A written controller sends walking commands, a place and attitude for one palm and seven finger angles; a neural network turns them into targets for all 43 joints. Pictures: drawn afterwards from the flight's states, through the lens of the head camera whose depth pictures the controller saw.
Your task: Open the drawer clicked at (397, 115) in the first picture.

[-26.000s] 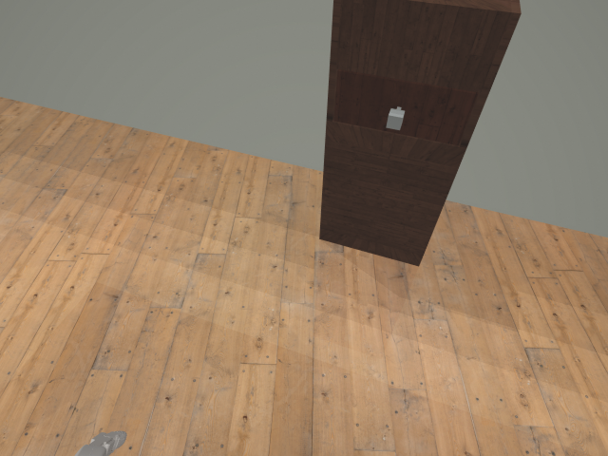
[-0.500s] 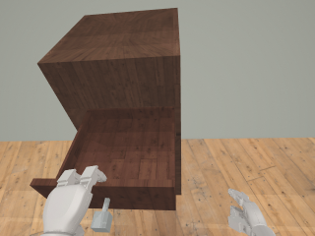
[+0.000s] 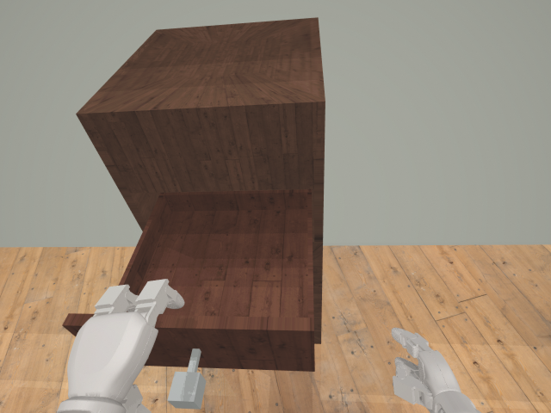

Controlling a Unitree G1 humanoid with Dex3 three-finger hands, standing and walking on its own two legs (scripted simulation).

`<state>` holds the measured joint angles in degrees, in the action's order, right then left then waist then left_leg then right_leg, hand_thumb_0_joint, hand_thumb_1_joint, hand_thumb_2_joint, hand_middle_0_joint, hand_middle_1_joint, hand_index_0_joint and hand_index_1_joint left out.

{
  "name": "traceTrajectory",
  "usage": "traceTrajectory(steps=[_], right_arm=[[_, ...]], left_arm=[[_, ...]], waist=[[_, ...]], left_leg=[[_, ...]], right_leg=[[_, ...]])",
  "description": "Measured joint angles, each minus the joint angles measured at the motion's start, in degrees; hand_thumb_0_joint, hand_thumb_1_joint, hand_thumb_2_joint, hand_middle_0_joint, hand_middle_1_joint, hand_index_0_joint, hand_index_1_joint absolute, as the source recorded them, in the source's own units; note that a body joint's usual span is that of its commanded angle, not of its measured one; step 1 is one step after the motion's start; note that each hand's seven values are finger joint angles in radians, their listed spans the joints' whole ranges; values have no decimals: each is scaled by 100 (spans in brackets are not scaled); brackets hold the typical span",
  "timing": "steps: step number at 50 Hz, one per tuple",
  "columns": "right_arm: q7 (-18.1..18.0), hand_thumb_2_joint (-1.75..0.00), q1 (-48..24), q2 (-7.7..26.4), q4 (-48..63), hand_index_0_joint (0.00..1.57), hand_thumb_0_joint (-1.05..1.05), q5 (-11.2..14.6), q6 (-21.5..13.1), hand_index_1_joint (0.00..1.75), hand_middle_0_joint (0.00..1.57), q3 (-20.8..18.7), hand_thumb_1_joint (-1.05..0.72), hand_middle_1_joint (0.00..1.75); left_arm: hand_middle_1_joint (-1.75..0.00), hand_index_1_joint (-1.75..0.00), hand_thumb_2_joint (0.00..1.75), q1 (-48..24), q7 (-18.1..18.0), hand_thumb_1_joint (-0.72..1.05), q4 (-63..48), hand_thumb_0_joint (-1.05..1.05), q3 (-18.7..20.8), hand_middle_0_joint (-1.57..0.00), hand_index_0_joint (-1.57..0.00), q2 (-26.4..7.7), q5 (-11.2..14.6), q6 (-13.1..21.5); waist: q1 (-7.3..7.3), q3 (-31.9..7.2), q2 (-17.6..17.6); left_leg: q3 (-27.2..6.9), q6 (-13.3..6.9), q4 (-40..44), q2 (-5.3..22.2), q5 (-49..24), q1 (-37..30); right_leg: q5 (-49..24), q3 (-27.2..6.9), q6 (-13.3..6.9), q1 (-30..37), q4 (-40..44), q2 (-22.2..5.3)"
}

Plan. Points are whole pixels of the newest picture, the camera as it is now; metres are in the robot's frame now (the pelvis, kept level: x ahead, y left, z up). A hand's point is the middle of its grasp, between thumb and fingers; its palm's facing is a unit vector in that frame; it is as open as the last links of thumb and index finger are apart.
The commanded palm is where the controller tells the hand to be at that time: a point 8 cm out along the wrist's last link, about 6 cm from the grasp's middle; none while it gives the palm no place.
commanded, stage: draw the hand back to the body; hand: left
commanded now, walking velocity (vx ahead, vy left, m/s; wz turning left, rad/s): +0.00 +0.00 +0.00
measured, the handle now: (190, 376) +0.19 +0.18 -0.07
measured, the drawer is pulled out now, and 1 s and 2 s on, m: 0.30 0.30 0.30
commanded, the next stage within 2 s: step back with the hand held close in 1.64 s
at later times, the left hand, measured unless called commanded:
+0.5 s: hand (106, 350) +0.16 +0.23 +0.10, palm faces +0.09 -0.17 -0.98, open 13.8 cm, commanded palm +0.13 +0.23 +0.16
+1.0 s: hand (79, 309) +0.18 +0.24 +0.17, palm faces +0.36 -0.86 -0.35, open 12.5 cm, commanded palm +0.12 +0.28 +0.18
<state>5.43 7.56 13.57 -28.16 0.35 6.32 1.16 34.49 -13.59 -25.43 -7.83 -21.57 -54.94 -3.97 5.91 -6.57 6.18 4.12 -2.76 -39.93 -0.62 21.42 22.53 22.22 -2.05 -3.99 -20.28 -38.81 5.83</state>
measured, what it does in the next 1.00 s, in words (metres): stands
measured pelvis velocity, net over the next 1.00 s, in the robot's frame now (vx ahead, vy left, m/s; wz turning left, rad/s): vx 0.01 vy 0.02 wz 0.07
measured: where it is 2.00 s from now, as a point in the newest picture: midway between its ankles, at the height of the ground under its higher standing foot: outside the picture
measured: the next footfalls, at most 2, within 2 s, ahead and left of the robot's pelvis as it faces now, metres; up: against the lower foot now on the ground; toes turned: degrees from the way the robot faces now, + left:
none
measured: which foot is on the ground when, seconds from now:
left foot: down 0.00-1.00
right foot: down 0.00-1.00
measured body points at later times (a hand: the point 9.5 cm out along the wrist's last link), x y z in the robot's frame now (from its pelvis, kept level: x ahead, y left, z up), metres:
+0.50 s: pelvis -0.01 +0.02 +0.00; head -0.01 -0.03 +0.45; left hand +0.15 +0.24 +0.15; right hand +0.22 -0.17 -0.08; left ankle -0.01 +0.09 -0.72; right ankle -0.03 -0.08 -0.72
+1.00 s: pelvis +0.01 +0.02 +0.02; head +0.00 +0.00 +0.47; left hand +0.15 +0.28 +0.19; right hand +0.20 -0.18 -0.07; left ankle -0.01 +0.09 -0.72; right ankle -0.03 -0.08 -0.72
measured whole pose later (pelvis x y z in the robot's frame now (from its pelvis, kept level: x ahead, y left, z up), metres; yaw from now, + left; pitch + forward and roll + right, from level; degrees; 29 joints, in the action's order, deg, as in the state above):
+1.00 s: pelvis +0.01 +0.02 +0.02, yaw +4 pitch -2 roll -1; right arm -2.9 12.2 12.3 -33.5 0.9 -6.2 3.2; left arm 33.9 -7.1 -31.7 10.0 -17.9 3.1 6.0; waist 2.4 0.1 3.6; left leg 0.7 -4.1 -30.3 -3.3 17.2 11.4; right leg 18.1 0.6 -2.2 -6.9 -26.5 3.4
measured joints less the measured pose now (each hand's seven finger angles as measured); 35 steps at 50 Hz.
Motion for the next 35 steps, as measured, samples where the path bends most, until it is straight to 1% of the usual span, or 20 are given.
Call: traceTrajectory(steps=[4,6,9,12,15,20,23,29,33,34,35], right_arm=[[-8,-90,-2,11,5,20,2,-9,6,30,20,-16,-91,29],[-31,-90,7,25,-1,20,2,-19,2,30,20,-27,-91,29],[-51,-90,32,51,-2,20,2,-51,0,30,20,-38,-91,29],[-55,-90,19,62,-15,20,2,-39,5,30,20,-34,-91,29],[-63,-90,7,52,-19,20,2,-6,31,30,20,-20,-91,29],[-91,-90,4,45,-36,20,2,37,55,30,20,-4,-91,29],[-121,-90,15,47,-46,20,2,61,47,30,20,16,-91,29],[-176,-90,12,62,-61,20,2,60,55,30,20,59,-91,29],[-215,-90,3,73,-64,20,2,69,56,30,20,69,-91,29],[-258,-90,-11,63,-53,20,2,94,-4,30,20,64,-91,29],[-336,-90,2,30,-37,20,2,125,-152,30,20,62,-91,29]], left_arm=[[-120,-121,30,-18,50,-49,56,0,60,-32,-32,15,61,-113],[-120,-121,30,0,78,-49,-6,0,70,-32,-32,21,103,-93],[-120,-121,30,18,90,-49,-143,0,73,-32,-32,-25,66,-22],[-120,-121,30,7,82,-49,-227,0,121,-32,-32,-68,54,51],[-120,-121,30,-20,95,-49,-225,0,208,-32,-32,-134,80,42],[-120,-121,30,-120,204,-49,-176,0,333,-32,-32,-202,191,-91],[-120,-121,30,-99,288,-49,-258,0,388,-32,-32,-220,291,-95],[-120,-121,30,-85,403,-49,-317,0,510,-32,-32,-383,311,-13],[-120,-121,30,-76,456,-49,-365,0,685,-32,-32,-502,380,29],[-120,-120,30,-70,494,-49,-410,-1,793,-32,-32,-383,1379,110],[-120,-120,31,-57,538,-49,-446,-1,905,-32,-32,-174,2449,211]], waist=[[24,36,-11],[37,44,-4],[61,20,12],[58,30,28],[41,44,34],[28,89,59],[26,103,70],[57,168,60],[76,213,54],[-3,321,72],[-88,441,65]], left_leg=[[-29,-17,-6,-3,-14,11],[-37,-29,-9,-4,-13,1],[-33,-49,-16,-10,-7,-5],[-14,-66,-14,-20,-5,-27],[-1,-82,13,-38,-22,-51],[-17,-110,99,-76,-80,-117],[-27,-130,164,-99,-115,-168],[-39,-152,274,-120,-176,-260],[-43,-165,336,-127,-211,-308],[-80,-175,358,-147,-221,-399],[-116,-185,394,-180,-234,-510]], right_leg=[[-27,28,10,18,40,-3],[-38,34,20,42,64,-4],[-43,29,38,57,77,-10],[-43,11,58,74,74,-21],[-52,-2,80,91,84,-40],[-96,11,111,165,168,-77],[-127,17,132,224,237,-99],[-195,22,160,333,373,-120],[-241,22,175,394,458,-128],[-246,57,183,505,495,-145],[-241,91,193,626,525,-175]])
